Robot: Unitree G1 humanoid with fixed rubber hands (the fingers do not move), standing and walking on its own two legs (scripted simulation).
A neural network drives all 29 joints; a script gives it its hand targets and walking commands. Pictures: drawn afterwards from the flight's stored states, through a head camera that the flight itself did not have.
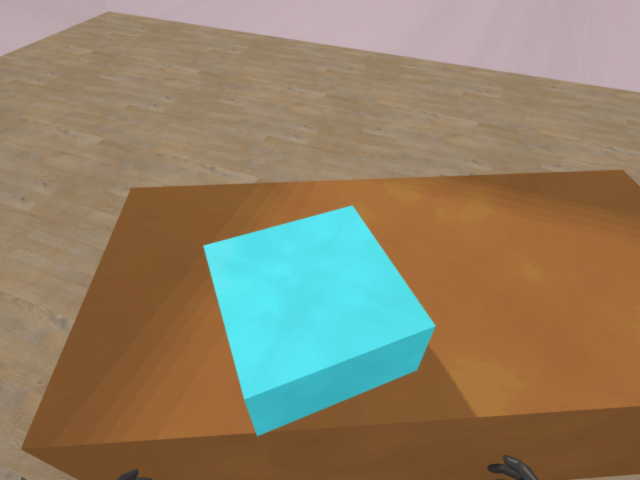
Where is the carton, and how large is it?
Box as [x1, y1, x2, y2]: [203, 205, 435, 435]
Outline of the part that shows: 352,205 203,246 243,396 257,435 416,370 435,326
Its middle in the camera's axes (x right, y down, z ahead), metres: -0.02 +0.12 +0.69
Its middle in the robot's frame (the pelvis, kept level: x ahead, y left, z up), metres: +0.44 +0.02 -0.12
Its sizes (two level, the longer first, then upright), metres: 0.295 0.294 0.151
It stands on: a pedestal, 0.57 m high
